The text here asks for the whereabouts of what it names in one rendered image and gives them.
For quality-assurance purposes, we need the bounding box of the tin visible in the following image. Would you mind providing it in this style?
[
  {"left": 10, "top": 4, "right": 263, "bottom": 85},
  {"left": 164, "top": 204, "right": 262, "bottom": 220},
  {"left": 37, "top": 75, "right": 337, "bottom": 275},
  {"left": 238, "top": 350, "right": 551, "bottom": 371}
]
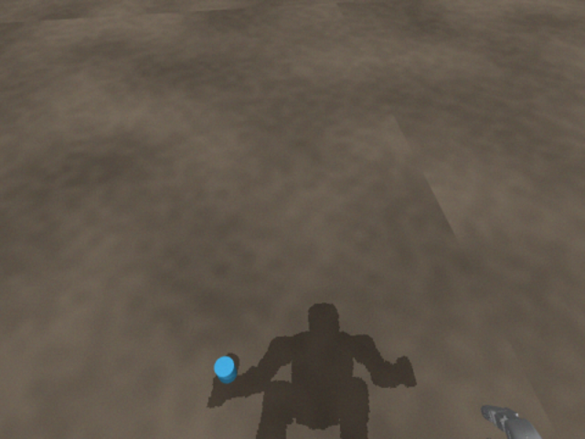
[{"left": 214, "top": 357, "right": 237, "bottom": 383}]

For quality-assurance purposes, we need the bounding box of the right robot hand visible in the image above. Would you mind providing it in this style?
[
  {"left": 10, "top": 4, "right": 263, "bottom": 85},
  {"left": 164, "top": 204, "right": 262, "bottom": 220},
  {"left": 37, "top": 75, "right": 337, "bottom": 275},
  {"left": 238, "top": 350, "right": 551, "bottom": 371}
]
[{"left": 481, "top": 405, "right": 542, "bottom": 439}]

